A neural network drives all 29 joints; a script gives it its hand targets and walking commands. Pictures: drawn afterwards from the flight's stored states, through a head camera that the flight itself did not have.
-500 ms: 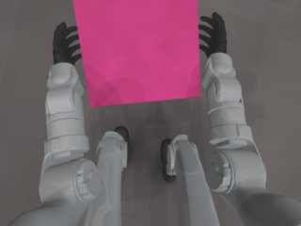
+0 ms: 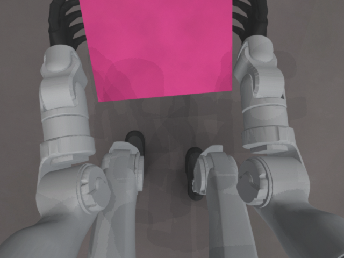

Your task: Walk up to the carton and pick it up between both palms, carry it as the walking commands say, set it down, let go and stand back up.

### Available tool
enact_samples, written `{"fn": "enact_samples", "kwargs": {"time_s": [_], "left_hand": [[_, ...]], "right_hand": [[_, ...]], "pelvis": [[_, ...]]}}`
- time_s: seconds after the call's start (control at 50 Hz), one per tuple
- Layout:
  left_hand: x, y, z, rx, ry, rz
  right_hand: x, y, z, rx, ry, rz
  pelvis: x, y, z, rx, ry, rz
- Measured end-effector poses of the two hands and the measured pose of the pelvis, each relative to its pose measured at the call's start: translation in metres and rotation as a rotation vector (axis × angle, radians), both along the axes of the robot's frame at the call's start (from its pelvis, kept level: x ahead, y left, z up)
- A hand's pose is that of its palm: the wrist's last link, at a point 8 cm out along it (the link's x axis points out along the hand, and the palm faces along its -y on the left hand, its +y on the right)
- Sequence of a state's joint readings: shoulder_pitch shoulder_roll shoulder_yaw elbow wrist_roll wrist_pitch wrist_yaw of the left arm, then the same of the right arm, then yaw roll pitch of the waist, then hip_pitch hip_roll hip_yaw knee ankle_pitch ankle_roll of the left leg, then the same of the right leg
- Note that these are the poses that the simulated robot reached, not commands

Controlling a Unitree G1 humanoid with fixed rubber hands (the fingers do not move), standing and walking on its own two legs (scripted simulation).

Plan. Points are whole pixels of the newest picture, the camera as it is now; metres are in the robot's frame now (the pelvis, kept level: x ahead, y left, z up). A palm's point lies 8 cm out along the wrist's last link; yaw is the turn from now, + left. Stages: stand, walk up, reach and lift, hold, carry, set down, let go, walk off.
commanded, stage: set down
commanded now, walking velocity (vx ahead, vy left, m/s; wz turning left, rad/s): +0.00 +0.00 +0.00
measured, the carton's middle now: (160, 29) +0.55 +0.04 -0.22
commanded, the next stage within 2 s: none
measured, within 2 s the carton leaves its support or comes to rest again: rests again in 1.98 s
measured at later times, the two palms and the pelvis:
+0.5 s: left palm (71, 40) +0.51 +0.23 -0.23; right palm (228, 40) +0.54 -0.11 -0.23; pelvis -0.02 +0.00 -0.05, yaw +0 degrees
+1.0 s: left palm (84, 41) +0.53 +0.23 -0.30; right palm (224, 46) +0.54 -0.13 -0.29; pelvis -0.01 +0.00 -0.09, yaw +0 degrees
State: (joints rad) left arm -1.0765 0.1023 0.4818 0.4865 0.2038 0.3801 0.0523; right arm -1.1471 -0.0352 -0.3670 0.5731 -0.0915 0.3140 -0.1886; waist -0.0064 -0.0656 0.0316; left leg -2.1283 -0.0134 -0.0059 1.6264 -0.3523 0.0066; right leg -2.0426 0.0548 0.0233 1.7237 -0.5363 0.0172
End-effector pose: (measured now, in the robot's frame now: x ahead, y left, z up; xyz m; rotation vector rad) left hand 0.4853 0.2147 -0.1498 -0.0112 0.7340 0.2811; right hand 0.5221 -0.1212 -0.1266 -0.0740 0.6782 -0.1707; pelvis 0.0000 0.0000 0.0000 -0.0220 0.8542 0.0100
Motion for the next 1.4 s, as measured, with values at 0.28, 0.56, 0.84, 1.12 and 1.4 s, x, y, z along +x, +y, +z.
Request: {"fn": "enact_samples", "kwargs": {"time_s": [0.28, 0.56, 0.84, 1.12, 1.4], "left_hand": [[0.001, -0.002, -0.059, -0.011, 0.03, -0.006], [0.035, 0.022, -0.095, 0.014, -0.027, -0.015], [0.045, 0.018, -0.13, -0.016, 0.012, -0.047], [0.052, 0.014, -0.156, -0.006, 0.065, -0.08], [0.055, 0.014, -0.162, -0.01, 0.066, -0.087]], "right_hand": [[0.004, -0.002, -0.056, 0.005, 0.028, 0.005], [0.02, 0.011, -0.111, 0.073, -0.014, 0.082], [0.026, 0.003, -0.145, 0.049, 0.04, 0.11], [0.024, -0.003, -0.18, 0.072, 0.103, 0.114], [0.026, -0.004, -0.189, 0.073, 0.106, 0.113]], "pelvis": [[-0.006, -0.001, -0.026, 0.002, -0.018, -0.004], [-0.02, -0.004, -0.056, 0.008, -0.13, -0.004], [-0.02, -0.002, -0.08, 0.004, -0.196, -0.005], [-0.006, -0.003, -0.093, 0.007, -0.189, -0.019], [-0.003, -0.004, -0.101, 0.009, -0.198, -0.026]]}}
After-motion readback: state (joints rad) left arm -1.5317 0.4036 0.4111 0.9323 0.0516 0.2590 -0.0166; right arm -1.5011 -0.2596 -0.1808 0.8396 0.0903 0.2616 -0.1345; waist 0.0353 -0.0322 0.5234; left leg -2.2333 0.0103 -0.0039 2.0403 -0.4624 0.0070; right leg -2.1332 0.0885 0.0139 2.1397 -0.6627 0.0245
